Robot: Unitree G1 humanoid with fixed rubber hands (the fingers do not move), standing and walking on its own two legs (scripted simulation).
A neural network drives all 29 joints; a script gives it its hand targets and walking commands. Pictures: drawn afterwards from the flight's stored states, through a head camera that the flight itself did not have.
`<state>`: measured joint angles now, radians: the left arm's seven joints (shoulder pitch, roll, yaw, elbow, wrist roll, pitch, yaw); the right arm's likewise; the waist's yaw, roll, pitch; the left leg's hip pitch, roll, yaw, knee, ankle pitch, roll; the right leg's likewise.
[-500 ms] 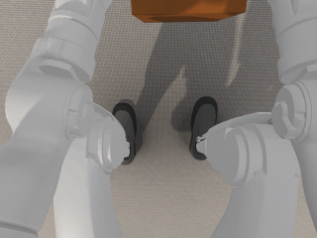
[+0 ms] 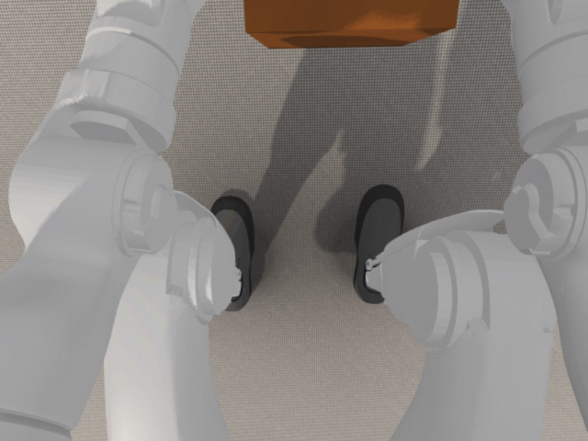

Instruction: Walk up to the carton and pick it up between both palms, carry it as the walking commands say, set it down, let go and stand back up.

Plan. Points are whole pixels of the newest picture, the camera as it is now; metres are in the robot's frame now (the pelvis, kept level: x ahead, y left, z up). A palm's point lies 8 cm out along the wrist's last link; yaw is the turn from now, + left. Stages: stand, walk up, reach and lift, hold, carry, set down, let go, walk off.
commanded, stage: reach and lift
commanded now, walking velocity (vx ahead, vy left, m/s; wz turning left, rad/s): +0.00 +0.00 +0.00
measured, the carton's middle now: out of the picture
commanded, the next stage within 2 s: none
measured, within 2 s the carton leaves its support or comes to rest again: leaves its support in 0.18 s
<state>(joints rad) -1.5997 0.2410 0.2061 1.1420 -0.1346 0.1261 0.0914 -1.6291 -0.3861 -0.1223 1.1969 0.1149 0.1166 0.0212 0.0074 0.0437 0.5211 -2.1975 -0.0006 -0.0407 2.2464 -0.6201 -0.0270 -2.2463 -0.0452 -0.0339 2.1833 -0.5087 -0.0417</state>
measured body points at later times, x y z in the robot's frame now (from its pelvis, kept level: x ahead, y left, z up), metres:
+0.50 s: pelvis -0.01 +0.00 +0.00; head +0.36 -0.01 +0.25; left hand +0.58 +0.12 -0.14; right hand +0.58 -0.16 -0.14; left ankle +0.11 +0.13 -0.33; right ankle +0.13 -0.11 -0.33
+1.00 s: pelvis -0.02 +0.00 +0.03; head +0.34 -0.02 +0.29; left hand +0.56 +0.13 -0.08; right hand +0.58 -0.14 -0.08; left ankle +0.11 +0.13 -0.33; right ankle +0.13 -0.11 -0.33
